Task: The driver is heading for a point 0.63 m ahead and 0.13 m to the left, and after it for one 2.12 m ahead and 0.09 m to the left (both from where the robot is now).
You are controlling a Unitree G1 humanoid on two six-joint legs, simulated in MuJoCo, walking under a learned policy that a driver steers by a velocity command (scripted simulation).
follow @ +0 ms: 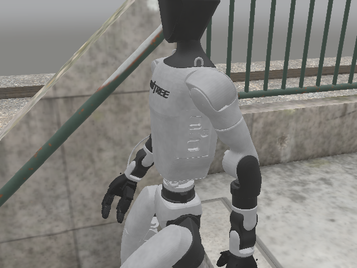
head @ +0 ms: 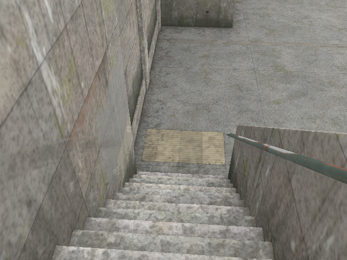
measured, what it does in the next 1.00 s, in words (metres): goes down, turning left: left foot 0.21 m lower, then right foot 0.21 m lower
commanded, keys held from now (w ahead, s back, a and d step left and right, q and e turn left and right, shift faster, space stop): w+q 0.48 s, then w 0.02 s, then no key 0.50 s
